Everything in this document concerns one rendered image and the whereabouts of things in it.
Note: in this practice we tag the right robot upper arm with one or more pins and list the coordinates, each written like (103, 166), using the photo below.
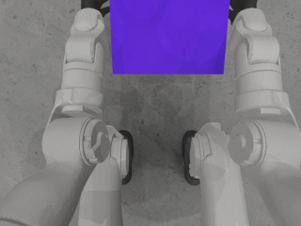
(270, 154)

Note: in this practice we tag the left robot upper arm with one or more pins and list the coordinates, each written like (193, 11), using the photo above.
(72, 148)

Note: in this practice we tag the right robot thigh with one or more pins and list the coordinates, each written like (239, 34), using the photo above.
(223, 200)

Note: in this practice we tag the carton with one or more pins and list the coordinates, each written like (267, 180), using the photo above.
(168, 36)

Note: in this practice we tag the left robot foot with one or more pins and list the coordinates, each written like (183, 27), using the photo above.
(129, 138)

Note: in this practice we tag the robot right forearm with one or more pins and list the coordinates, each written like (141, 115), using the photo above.
(257, 70)

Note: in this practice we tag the right robot hand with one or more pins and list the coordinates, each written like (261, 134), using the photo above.
(239, 5)

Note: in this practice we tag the left robot hand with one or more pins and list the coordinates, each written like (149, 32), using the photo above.
(96, 4)

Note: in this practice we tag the robot left forearm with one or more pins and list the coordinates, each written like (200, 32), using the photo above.
(81, 93)

